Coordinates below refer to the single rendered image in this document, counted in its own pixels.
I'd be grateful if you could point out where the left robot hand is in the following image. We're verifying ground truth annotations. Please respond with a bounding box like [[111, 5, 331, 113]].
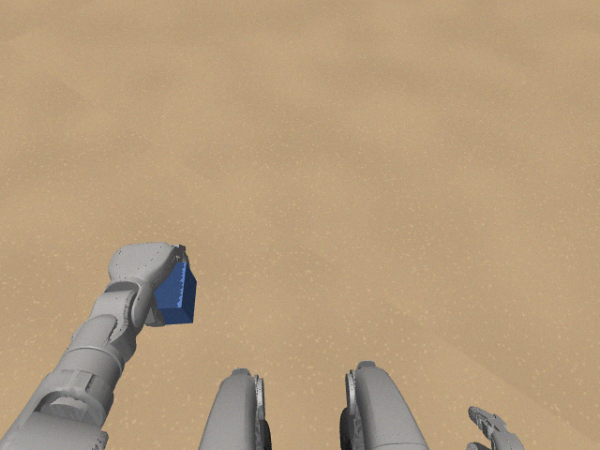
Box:
[[108, 242, 190, 327]]

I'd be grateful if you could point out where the right robot hand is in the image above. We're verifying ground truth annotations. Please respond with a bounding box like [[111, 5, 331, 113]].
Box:
[[466, 406, 525, 450]]

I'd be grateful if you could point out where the left robot arm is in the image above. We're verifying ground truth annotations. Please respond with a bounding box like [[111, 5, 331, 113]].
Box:
[[0, 277, 154, 450]]

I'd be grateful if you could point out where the cube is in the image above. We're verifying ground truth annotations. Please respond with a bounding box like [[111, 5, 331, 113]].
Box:
[[145, 262, 197, 326]]

